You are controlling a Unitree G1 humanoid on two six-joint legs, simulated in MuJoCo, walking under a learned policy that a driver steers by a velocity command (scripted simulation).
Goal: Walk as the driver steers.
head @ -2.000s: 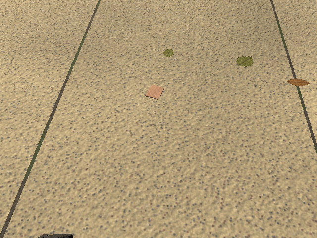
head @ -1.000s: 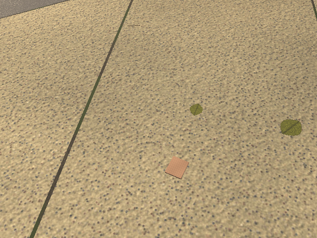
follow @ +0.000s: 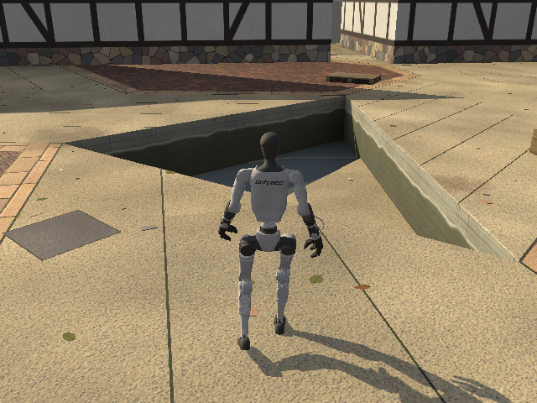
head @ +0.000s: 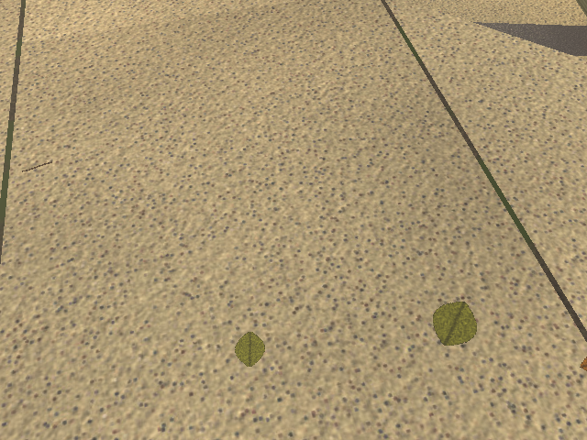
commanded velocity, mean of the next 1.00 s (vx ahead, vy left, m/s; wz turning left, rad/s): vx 0.14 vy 0.00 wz -0.16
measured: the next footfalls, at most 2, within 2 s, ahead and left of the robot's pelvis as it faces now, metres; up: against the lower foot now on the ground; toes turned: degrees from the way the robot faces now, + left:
left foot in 0.40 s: +0.37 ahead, +0.10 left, +0.00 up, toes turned -8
right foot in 0.66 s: +0.25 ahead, -0.14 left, +0.00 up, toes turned -6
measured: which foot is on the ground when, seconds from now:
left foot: up 0.00-0.38, down 0.40-1.00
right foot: down 0.00-0.40, up 0.42-0.64, down 0.66-1.00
